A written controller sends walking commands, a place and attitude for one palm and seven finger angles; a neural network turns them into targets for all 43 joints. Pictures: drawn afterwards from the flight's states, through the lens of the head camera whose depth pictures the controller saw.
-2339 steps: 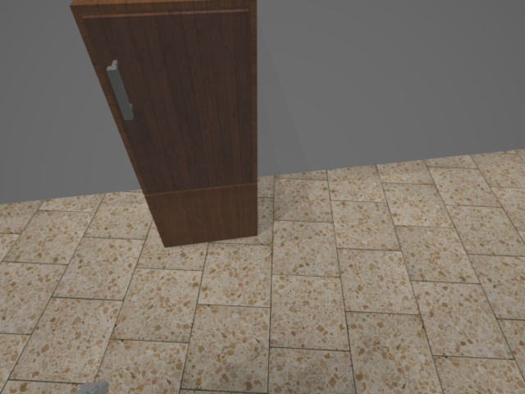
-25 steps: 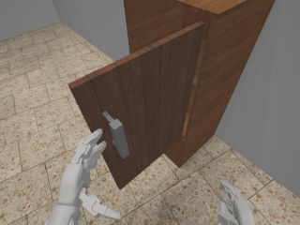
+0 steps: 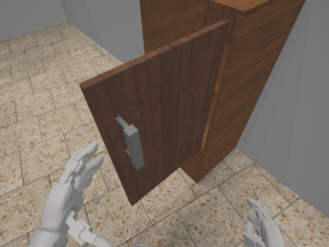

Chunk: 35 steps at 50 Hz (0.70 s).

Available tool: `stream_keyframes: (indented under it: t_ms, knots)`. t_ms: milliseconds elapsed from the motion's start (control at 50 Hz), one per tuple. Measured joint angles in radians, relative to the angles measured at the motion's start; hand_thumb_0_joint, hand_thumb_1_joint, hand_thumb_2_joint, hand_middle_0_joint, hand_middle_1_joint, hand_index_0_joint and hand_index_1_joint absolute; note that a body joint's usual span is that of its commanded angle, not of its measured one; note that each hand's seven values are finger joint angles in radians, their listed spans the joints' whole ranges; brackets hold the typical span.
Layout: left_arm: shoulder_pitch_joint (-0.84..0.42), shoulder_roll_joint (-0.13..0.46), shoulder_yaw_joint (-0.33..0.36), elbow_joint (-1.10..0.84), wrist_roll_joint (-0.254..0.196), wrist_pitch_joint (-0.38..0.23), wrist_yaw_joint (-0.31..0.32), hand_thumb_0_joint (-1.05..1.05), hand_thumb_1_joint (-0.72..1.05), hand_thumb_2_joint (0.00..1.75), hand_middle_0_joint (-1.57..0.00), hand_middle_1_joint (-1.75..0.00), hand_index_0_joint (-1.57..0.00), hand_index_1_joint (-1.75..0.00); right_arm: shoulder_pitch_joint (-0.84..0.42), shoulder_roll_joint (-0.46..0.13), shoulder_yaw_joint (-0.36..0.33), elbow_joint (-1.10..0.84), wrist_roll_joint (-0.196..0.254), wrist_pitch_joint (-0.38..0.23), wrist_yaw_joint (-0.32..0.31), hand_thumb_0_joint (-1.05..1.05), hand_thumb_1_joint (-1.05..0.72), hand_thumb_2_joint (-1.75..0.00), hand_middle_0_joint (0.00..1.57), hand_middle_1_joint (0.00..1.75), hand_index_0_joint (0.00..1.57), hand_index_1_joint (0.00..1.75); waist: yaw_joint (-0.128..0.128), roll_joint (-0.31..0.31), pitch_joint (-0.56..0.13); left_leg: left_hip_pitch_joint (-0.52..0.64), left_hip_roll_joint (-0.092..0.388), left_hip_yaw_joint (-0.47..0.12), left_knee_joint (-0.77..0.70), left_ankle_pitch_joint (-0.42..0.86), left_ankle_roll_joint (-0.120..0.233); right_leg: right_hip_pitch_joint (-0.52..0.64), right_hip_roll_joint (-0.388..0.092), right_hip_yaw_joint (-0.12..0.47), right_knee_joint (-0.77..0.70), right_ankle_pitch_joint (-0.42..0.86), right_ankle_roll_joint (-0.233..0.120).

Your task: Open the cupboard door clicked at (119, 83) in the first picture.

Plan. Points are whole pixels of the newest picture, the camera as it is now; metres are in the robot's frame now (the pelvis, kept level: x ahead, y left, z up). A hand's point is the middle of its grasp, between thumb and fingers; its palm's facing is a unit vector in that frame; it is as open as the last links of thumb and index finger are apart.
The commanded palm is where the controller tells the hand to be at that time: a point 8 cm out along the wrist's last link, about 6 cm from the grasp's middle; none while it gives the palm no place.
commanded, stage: draw the hand back to the body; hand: left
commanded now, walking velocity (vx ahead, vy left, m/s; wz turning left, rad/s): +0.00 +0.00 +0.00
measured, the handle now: (130, 143) +0.33 +0.11 +0.09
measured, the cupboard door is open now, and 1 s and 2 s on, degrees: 89 89 89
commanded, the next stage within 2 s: step back with the hand held close in 1.48 s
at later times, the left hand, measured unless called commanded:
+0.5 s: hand (51, 192) +0.19 +0.21 +0.14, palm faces +0.12 -0.96 -0.24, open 15.7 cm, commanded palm +0.15 +0.26 +0.16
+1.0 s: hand (10, 157) +0.22 +0.27 +0.20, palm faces +0.39 -0.83 -0.40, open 10.3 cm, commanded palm +0.17 +0.31 +0.21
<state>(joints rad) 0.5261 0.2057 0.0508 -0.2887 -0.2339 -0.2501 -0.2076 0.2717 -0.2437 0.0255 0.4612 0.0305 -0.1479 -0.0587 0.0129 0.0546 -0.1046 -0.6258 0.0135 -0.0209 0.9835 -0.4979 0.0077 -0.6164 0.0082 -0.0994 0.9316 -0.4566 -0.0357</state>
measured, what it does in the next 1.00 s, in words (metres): rises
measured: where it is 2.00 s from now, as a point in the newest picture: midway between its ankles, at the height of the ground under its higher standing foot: outside the picture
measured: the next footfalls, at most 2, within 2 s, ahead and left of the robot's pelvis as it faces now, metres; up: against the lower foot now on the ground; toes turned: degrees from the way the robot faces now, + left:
none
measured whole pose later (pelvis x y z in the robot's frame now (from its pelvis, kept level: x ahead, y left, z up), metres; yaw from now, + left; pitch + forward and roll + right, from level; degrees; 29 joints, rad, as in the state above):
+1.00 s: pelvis +0.03 +0.02 +0.06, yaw -2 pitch -3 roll -1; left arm 0.49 0.33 0.27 -0.42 -0.04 -0.06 0.12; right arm 0.21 -0.22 0.04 0.62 0.00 -0.13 -0.08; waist 0.07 0.06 0.01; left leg -0.10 -0.02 0.03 0.46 -0.30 0.04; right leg -0.11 0.00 -0.04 0.42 -0.25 0.00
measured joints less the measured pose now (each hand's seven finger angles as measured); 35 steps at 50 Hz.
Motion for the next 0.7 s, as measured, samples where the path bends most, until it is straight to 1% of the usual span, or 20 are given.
stream_keyframes:
  t_ms: [60,180,320,420,440,480,540,600,700]
  knots:
    - [0.005,0.014,0.013,-0.025,-0.001,0.023,0.007,-0.01,-0.5,0.3,-0.15,-0.3,-0.15,-0.3,0.005,0.01,0.001,0.002,0.005,0.001,-0.002,0.02,-0.91,-0.9,0.2,0.3,0.2,0.3,0.0,0.0,-0.006,0.02,-0.001,0.008,-0.013,0.003,0.004,0.016,0.0,0.008,-0.012,0.006,0.004]
    - [0.033,0.02,0.055,-0.064,-0.025,0.073,0.018,-0.01,-0.5,0.3,-0.15,-0.3,-0.16,-0.3,0.014,0.018,0.014,0.003,0.015,-0.002,-0.004,0.02,-0.91,-0.9,0.2,0.3,0.2,0.3,0.003,0.009,-0.013,0.071,-0.004,0.013,-0.049,0.015,0.013,0.07,-0.002,0.014,-0.054,0.022,0.014]
    - [0.025,0.033,0.055,-0.096,-0.022,0.125,0.002,-0.01,-0.5,0.3,-0.15,-0.3,-0.15,-0.3,0.008,0.008,0.031,0.009,0.016,-0.03,-0.012,0.02,-0.9,-0.9,0.2,0.3,0.2,0.3,0.017,0.012,0.002,0.114,-0.012,0.011,-0.078,0.031,0.022,0.12,-0.008,0.012,-0.093,0.04,0.023]
    - [0.004,0.054,0.091,-0.114,-0.034,0.156,-0.008,-0.01,-0.47,0.31,-0.15,-0.3,-0.16,-0.3,0.0,0.01,0.038,0.025,0.018,-0.047,-0.017,0.02,-0.9,-0.9,0.2,0.3,0.2,0.3,0.024,0.009,0.01,0.151,-0.014,0.012,-0.109,0.044,0.024,0.159,-0.009,0.013,-0.126,0.055,0.026]
    - [0.001,0.067,0.094,-0.12,-0.002,0.164,0.02,-0.01,-0.45,0.32,-0.16,-0.3,-0.16,-0.3,0.0,0.013,0.038,0.03,0.014,-0.046,-0.022,0.02,-0.9,-0.9,0.2,0.3,0.2,0.3,0.03,0.007,0.012,0.164,-0.013,0.015,-0.12,0.047,0.024,0.17,-0.008,0.016,-0.136,0.059,0.026]
    - [0.008,0.089,0.096,-0.141,0.063,0.183,0.11,-0.01,-0.42,0.33,-0.16,-0.3,-0.16,-0.3,-0.004,0.022,0.039,0.041,0.003,-0.038,-0.033,0.02,-0.9,-0.9,0.2,0.3,0.2,0.3,0.035,0.001,0.019,0.199,-0.012,0.021,-0.155,0.06,0.026,0.201,-0.006,0.023,-0.169,0.073,0.028]
    - [0.029,0.087,0.1,-0.161,0.125,0.201,0.213,-0.01,-0.34,0.37,-0.16,-0.3,-0.16,-0.3,-0.007,0.028,0.039,0.051,-0.006,-0.025,-0.04,0.02,-0.9,-0.9,0.2,0.3,0.2,0.3,0.033,0.001,0.036,0.251,-0.01,0.025,-0.211,0.082,0.026,0.254,-0.002,0.027,-0.23,0.099,0.028]
    - [0.035,0.082,0.096,-0.159,0.163,0.209,0.273,-0.01,-0.25,0.4,-0.16,-0.3,-0.17,-0.3,-0.011,0.025,0.038,0.067,-0.013,-0.017,-0.043,0.01,-0.9,-0.9,0.2,0.3,0.2,0.3,0.036,0.003,0.059,0.298,-0.013,0.029,-0.264,0.105,0.028,0.302,-0.003,0.031,-0.285,0.124,0.031]
    - [0.023,0.095,0.108,-0.142,0.192,0.209,0.319,0.0,-0.09,0.47,-0.17,-0.3,-0.17,-0.3,-0.02,0.021,0.037,0.108,-0.023,-0.009,-0.046,0.01,-0.9,-0.9,0.2,0.3,0.2,0.3,0.042,-0.001,0.09,0.374,-0.022,0.037,-0.35,0.139,0.032,0.373,-0.009,0.04,-0.362,0.156,0.036]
